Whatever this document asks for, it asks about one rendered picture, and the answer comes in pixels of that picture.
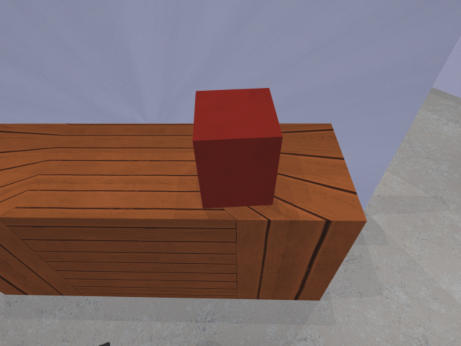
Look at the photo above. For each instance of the pedestal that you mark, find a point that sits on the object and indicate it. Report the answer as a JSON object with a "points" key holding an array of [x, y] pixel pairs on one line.
{"points": [[114, 209]]}

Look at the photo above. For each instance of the carton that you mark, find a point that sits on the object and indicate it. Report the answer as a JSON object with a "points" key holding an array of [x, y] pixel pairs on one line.
{"points": [[237, 142]]}

